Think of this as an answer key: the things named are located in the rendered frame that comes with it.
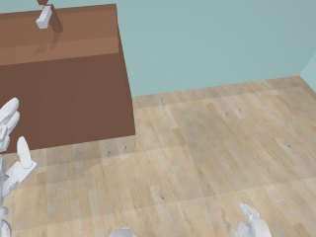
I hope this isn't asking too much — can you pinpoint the counter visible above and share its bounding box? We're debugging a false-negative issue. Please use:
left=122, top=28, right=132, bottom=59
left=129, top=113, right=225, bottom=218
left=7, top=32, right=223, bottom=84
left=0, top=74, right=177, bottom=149
left=0, top=0, right=136, bottom=155

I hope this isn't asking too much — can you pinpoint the robot left forearm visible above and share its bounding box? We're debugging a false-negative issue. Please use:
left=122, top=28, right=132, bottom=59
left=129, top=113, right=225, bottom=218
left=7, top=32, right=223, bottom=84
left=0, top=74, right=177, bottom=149
left=0, top=206, right=12, bottom=237

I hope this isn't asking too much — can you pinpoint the robot right hand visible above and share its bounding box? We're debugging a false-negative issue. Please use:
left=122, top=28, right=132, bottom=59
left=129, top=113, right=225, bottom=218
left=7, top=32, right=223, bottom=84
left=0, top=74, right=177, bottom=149
left=234, top=202, right=272, bottom=237

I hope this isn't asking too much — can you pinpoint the robot left hand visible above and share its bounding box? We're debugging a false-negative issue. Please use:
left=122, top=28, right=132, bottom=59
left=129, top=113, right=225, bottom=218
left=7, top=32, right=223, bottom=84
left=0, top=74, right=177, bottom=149
left=0, top=98, right=37, bottom=206

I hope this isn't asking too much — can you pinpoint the tap lever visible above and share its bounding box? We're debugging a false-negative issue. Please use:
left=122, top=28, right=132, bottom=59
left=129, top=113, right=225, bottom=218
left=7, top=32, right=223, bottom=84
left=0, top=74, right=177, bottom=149
left=37, top=6, right=52, bottom=29

